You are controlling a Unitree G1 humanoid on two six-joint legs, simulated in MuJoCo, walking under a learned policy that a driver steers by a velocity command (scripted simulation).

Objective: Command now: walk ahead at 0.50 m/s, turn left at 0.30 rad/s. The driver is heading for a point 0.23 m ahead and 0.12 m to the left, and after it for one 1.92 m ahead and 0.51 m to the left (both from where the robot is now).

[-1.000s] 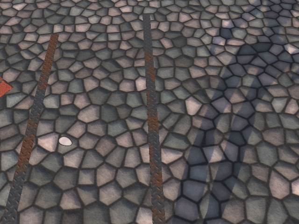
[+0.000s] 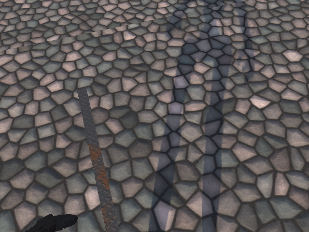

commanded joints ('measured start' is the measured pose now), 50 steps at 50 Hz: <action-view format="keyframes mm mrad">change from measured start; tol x32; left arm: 1 206 122 43 23 -3 2 5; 50 36 111 32 35 3 70 43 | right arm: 1 -93 -119 -30 -117 0 -20 -4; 50 -187 -49 -48 -273 -27 109 -34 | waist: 1 117 -118 -93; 18 10 -94 -81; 21 68 288 -363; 50 36 -162 -69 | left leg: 1 -475 98 -35 210 94 5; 19 36 -37 125 -558 520 95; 21 492 395 -578 -553 1144 420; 25 128 215 -306 -679 533 244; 40 -5 126 -378 -628 283 170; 46 -259 -98 -115 59 -69 -57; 50 -209 -61 -61 -25 17 -107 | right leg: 1 451 -314 391 -299 -79 -179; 7 231 -250 25 -353 581 -162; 18 394 -254 -122 -9 665 -72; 19 348 -183 -149 179 591 -24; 21 -180 81 -7 791 -573 104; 22 -210 31 143 837 -503 87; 41 182 9 82 -92 -29 43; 44 163 -384 541 -285 151 -238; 50 259 -195 242 -191 329 -153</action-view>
